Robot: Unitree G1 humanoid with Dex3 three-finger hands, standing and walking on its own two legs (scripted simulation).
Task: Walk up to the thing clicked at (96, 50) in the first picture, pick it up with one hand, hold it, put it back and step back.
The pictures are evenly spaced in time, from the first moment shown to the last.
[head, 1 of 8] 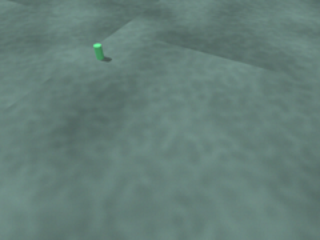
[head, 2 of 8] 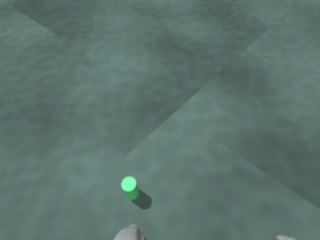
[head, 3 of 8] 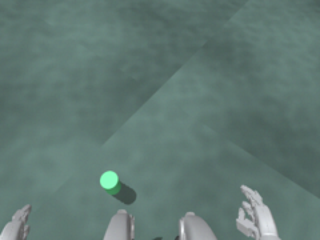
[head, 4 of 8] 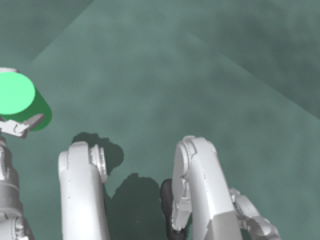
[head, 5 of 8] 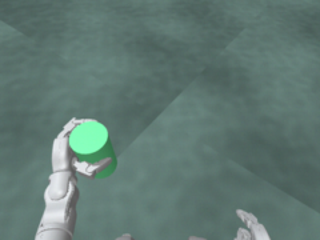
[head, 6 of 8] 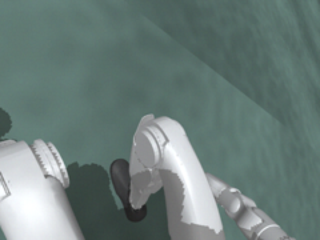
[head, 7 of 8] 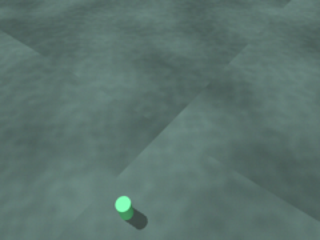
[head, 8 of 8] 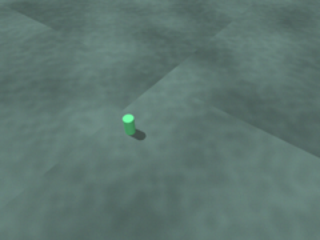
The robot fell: no
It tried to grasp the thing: yes
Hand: left
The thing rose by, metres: 0.68
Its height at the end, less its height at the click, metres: +0.00
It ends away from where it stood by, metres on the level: 0.01
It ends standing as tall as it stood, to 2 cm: yes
